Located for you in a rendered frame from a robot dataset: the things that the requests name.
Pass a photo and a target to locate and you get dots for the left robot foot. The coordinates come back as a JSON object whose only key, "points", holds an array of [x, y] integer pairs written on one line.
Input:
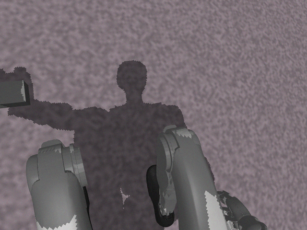
{"points": [[87, 202]]}

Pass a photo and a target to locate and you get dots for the small box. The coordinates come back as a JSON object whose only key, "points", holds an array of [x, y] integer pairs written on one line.
{"points": [[14, 94]]}

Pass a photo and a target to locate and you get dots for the right robot hand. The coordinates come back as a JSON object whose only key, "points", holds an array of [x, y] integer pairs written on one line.
{"points": [[234, 211]]}

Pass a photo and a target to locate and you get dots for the right robot arm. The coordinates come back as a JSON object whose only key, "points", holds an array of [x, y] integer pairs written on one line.
{"points": [[251, 223]]}

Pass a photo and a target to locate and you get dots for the right robot foot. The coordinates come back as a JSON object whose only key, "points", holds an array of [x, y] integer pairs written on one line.
{"points": [[153, 190]]}

